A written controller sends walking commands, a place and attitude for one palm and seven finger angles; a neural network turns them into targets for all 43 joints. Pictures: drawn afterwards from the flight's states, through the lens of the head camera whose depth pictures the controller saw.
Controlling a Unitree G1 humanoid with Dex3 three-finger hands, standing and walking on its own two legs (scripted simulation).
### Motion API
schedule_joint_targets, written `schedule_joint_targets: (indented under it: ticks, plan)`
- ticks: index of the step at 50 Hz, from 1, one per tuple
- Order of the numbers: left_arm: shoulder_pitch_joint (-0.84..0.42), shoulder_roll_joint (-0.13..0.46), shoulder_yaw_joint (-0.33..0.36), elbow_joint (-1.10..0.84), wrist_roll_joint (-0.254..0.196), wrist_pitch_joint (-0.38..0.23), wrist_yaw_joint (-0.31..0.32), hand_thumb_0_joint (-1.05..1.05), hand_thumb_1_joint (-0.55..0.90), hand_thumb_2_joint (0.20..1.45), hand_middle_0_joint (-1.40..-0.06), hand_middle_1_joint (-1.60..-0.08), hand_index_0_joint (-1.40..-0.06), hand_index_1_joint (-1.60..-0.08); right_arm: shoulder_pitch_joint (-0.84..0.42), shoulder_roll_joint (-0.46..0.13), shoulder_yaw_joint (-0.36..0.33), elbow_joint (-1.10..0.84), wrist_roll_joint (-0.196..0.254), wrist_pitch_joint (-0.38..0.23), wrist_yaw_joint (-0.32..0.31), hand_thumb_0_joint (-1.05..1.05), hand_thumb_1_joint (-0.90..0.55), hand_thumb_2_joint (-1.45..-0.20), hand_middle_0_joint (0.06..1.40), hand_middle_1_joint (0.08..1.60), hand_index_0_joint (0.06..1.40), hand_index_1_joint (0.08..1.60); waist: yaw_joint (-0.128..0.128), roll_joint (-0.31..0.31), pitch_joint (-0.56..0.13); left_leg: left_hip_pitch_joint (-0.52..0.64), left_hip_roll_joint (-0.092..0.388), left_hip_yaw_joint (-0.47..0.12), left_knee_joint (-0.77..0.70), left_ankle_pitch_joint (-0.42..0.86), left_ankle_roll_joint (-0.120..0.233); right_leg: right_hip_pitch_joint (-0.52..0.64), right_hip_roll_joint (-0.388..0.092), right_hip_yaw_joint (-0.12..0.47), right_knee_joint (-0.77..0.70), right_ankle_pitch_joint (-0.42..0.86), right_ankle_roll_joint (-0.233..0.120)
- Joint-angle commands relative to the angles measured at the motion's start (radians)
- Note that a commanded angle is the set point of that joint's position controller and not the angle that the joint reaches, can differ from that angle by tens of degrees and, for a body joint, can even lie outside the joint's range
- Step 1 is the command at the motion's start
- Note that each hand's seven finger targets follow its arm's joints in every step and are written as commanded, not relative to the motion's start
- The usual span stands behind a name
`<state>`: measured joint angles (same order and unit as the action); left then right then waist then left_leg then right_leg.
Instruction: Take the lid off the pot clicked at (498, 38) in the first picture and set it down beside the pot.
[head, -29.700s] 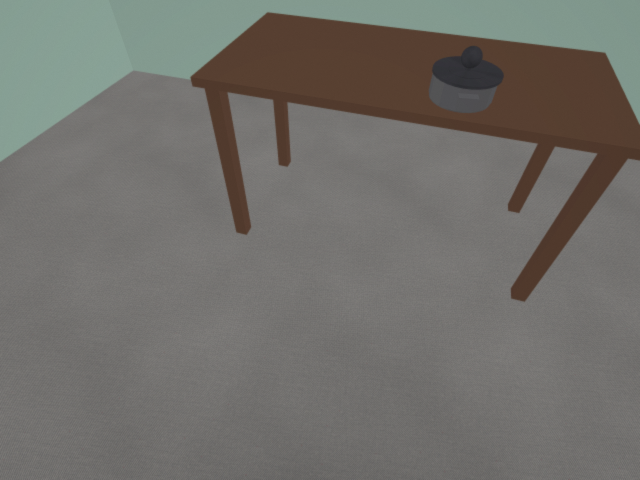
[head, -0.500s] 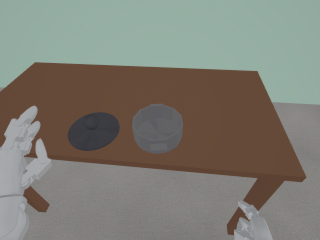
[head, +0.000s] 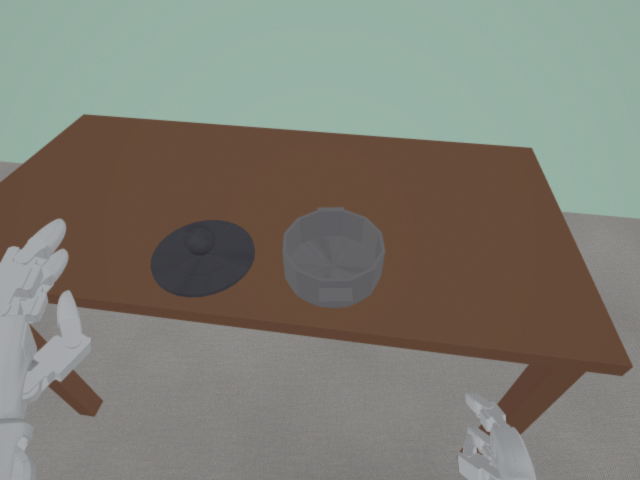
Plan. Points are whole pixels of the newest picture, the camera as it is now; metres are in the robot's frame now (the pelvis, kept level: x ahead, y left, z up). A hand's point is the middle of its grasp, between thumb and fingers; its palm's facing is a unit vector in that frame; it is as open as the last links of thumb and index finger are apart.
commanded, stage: step back with the hand held close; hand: left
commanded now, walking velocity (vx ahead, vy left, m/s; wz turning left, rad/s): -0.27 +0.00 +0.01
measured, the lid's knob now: (199, 240) +0.49 +0.29 -0.01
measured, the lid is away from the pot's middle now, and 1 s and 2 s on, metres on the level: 0.24 0.24 0.24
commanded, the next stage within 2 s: stop stepping back and stand still in 1.26 s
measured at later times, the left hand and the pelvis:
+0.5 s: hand (76, 364) +0.16 +0.24 +0.16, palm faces +0.29 -0.82 -0.49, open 7.4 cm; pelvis -0.04 +0.01 -0.01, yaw -1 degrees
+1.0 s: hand (45, 444) +0.10 +0.23 +0.16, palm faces +0.26 -0.86 -0.44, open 7.4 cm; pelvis -0.12 +0.01 -0.01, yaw -3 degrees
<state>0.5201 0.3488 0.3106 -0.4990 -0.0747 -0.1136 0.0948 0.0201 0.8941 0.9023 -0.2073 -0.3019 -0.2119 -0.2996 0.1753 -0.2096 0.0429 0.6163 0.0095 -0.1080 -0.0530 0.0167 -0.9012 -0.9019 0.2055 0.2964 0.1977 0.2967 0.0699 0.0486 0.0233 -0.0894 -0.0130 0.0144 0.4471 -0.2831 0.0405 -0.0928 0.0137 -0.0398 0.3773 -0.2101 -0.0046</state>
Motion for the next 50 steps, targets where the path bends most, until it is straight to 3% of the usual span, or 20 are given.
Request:
schedule_joint_targets:
  ticks: [1,3,5,9,10,11,15,19,21,23,26,28,30,33,35,37,40,43,47,50]
  plan:
    - [-0.116,0.19,0.17,-0.177,0.007,-0.137,0.01,0.0,0.9,0.9,-0.2,-0.3,-0.2,-0.3,-0.116,-0.121,-0.06,-0.169,0.003,-0.026,-0.004,0.0,-0.9,-0.9,0.2,0.3,0.2,0.3,-0.051,-0.09,0.019,-0.065,0.066,-0.056,-0.038,0.103,0.018,-0.093,-0.115,0.159,-0.081,0.206,-0.028]
    - [-0.037,0.149,0.132,-0.18,0.01,-0.143,0.0,0.0,0.9,0.9,-0.2,-0.3,-0.2,-0.3,-0.112,-0.132,-0.07,-0.186,0.004,-0.018,0.002,0.0,-0.9,-0.9,0.2,0.3,0.2,0.3,-0.049,-0.041,-0.039,-0.068,0.084,-0.057,-0.042,0.18,0.024,-0.05,-0.118,0.132,-0.028,0.291,-0.016]
    - [0.015,0.166,0.146,-0.229,0.013,-0.152,-0.001,0.0,0.9,0.9,-0.2,-0.3,-0.2,-0.3,-0.118,-0.137,-0.077,-0.202,0.007,-0.01,0.01,0.0,-0.9,-0.9,0.2,0.3,0.2,0.3,-0.048,0.002,-0.101,-0.06,0.105,-0.065,-0.046,0.267,0.028,-0.019,-0.115,0.115,0.027,0.356,-0.008]
    - [0.104,0.204,0.196,-0.3,0.024,-0.166,0.005,0.0,0.9,0.9,-0.2,-0.3,-0.2,-0.3,-0.101,-0.132,-0.095,-0.237,0.011,0.011,0.018,0.0,-0.9,-0.9,0.2,0.3,0.2,0.3,-0.047,-0.007,-0.183,-0.092,0.141,-0.093,-0.023,0.412,0.032,0.0,-0.108,0.08,0.109,0.374,0.004]
    - [0.101,0.255,0.24,-0.341,0.027,-0.171,0.015,0.0,0.9,0.9,-0.2,-0.3,-0.2,-0.3,-0.106,-0.139,-0.098,-0.243,0.012,0.011,0.019,0.0,-0.9,-0.9,0.2,0.3,0.2,0.3,-0.049,0.016,-0.204,-0.102,0.155,-0.113,-0.027,0.435,0.034,0.005,-0.103,0.082,0.132,0.348,0.005]
    - [0.13,0.221,0.217,-0.346,0.023,-0.174,0.014,0.0,0.9,0.9,-0.2,-0.3,-0.2,-0.3,-0.1,-0.125,-0.094,-0.249,0.012,0.012,0.019,0.0,-0.9,-0.9,0.2,0.3,0.2,0.3,-0.049,0.038,-0.2,-0.108,0.16,-0.117,-0.03,0.46,0.033,-0.018,-0.095,0.066,0.15,0.282,0.008]
    - [0.142,0.254,0.254,-0.404,0.02,-0.172,0.028,0.0,0.9,0.9,-0.2,-0.3,-0.2,-0.3,-0.08,-0.129,-0.105,-0.256,0.006,-0.004,0.016,0.0,-0.9,-0.9,0.2,0.3,0.2,0.3,-0.05,0.139,-0.175,-0.113,0.23,-0.161,-0.054,0.591,0.047,-0.114,-0.072,0.043,0.257,-0.02,0.018]
    - [0.118,0.203,0.21,-0.369,0.018,-0.164,0.028,0.0,0.9,0.9,-0.2,-0.3,-0.2,-0.3,-0.042,-0.13,-0.105,-0.233,0.003,-0.017,0.016,0.0,-0.9,-0.9,0.2,0.3,0.2,0.3,-0.06,0.087,-0.092,-0.196,0.248,-0.161,-0.022,0.484,0.058,-0.112,-0.081,0.031,0.228,-0.05,0.012]
    - [0.104,0.193,0.195,-0.354,0.018,-0.164,0.029,0.0,0.9,0.9,-0.2,-0.3,-0.2,-0.3,-0.033,-0.136,-0.101,-0.229,0.007,-0.02,0.012,0.0,-0.9,-0.9,0.2,0.3,0.2,0.3,-0.07,0.051,-0.097,-0.187,0.231,-0.159,0.013,0.487,0.052,-0.103,-0.091,0.032,0.182,0.048,0.007]
    - [0.116,0.188,0.197,-0.33,0.015,-0.155,0.027,0.0,0.9,0.9,-0.2,-0.3,-0.2,-0.3,-0.037,-0.135,-0.109,-0.234,0.015,-0.013,0.011,0.0,-0.9,-0.9,0.2,0.3,0.2,0.3,-0.065,-0.011,-0.125,-0.22,0.209,-0.138,0.04,0.362,0.041,-0.076,-0.109,0.047,0.179,0.095,-0.004]
    - [0.136,0.199,0.205,-0.326,0.007,-0.158,0.033,0.0,0.9,0.9,-0.2,-0.3,-0.2,-0.3,-0.034,-0.12,-0.109,-0.247,0.024,0.003,0.006,0.0,-0.9,-0.9,0.2,0.3,0.2,0.3,-0.079,-0.103,-0.14,-0.268,0.114,-0.097,0.138,0.045,0.013,-0.11,-0.195,0.15,0.104,0.212,-0.054]
    - [0.125,0.218,0.211,-0.334,0.005,-0.168,0.043,0.0,0.9,0.9,-0.2,-0.3,-0.2,-0.3,-0.027,-0.109,-0.112,-0.248,0.022,0.01,0.002,0.0,-0.9,-0.9,0.2,0.3,0.2,0.3,-0.092,-0.163,-0.126,-0.255,0.057,-0.077,0.223,-0.123,-0.001,-0.201,-0.271,0.235,0.016,0.129,-0.09]
    - [0.119,0.246,0.225,-0.366,0.003,-0.175,0.056,0.0,0.9,0.9,-0.2,-0.3,-0.2,-0.3,-0.019,-0.109,-0.113,-0.243,0.021,0.016,-0.003,0.0,-0.9,-0.9,0.2,0.3,0.2,0.3,-0.098,-0.165,-0.128,-0.228,0.039,-0.075,0.276,-0.154,-0.008,-0.254,-0.314,0.267,-0.033,0.031,-0.116]
    - [0.124,0.233,0.222,-0.388,0.007,-0.189,0.069,0.0,0.9,0.9,-0.2,-0.3,-0.2,-0.3,-0.049,-0.11,-0.101,-0.247,0.018,0.008,-0.012,0.0,-0.9,-0.9,0.2,0.3,0.2,0.3,-0.096,-0.059,-0.091,-0.249,0.091,-0.133,0.111,-0.127,0.014,-0.27,-0.226,0.157,0.064,-0.006,-0.072]
    - [0.112,0.244,0.229,-0.404,0.02,-0.2,0.074,0.0,0.9,0.9,-0.2,-0.3,-0.2,-0.3,-0.073,-0.127,-0.096,-0.264,0.026,-0.009,-0.02,0.0,-0.9,-0.9,0.2,0.3,0.2,0.3,-0.089,0.103,-0.066,-0.384,0.196,-0.238,-0.096,-0.22,0.046,-0.188,-0.108,0.054,0.218,-0.101,-0.015]
    - [0.082,0.227,0.233,-0.372,0.037,-0.197,0.074,0.0,0.9,0.9,-0.2,-0.3,-0.2,-0.3,-0.078,-0.12,-0.091,-0.263,0.013,-0.032,-0.024,0.0,-0.9,-0.9,0.2,0.3,0.2,0.3,-0.084,0.219,-0.035,-0.555,0.295,-0.328,-0.242,-0.315,0.087,-0.087,-0.034,0.04,0.446,-0.187,0.011]
    - [0.075,0.208,0.205,-0.369,0.025,-0.196,0.067,0.0,0.9,0.9,-0.2,-0.3,-0.2,-0.3,-0.039,-0.116,-0.107,-0.235,0.006,-0.06,-0.011,0.0,-0.9,-0.9,0.2,0.3,0.2,0.3,-0.077,0.095,-0.077,-0.33,0.289,-0.268,-0.113,0.111,0.081,-0.216,-0.046,0.05,0.392,-0.236,0.01]
    - [0.071,0.178,0.154,-0.377,0.021,-0.196,0.048,0.0,0.9,0.9,-0.2,-0.3,-0.2,-0.3,-0.027,-0.129,-0.099,-0.211,0.0,-0.068,0.003,0.0,-0.9,-0.9,0.2,0.3,0.2,0.3,-0.073,0.1,-0.136,-0.143,0.279,-0.235,-0.04,0.392,0.067,-0.226,-0.038,0.021,0.208,-0.178,0.019]
    - [0.081,0.206,0.175,-0.386,0.019,-0.205,0.029,0.0,0.9,0.9,-0.2,-0.3,-0.2,-0.3,-0.045,-0.136,-0.092,-0.207,-0.007,-0.061,0.009,0.0,-0.9,-0.9,0.2,0.3,0.2,0.3,-0.066,0.13,-0.208,-0.088,0.258,-0.21,-0.007,0.465,0.05,-0.152,-0.027,0.015,0.091,-0.074,0.013]
    - [0.153,0.236,0.226,-0.384,0.008,-0.197,0.023,0.0,0.9,0.9,-0.2,-0.3,-0.2,-0.3,-0.06,-0.138,-0.108,-0.235,0.003,-0.044,0.012,0.0,-0.9,-0.9,0.2,0.3,0.2,0.3,-0.06,0.11,-0.232,-0.208,0.242,-0.175,-0.052,0.167,0.037,-0.087,-0.019,0.007,0.158,-0.102,0.007]
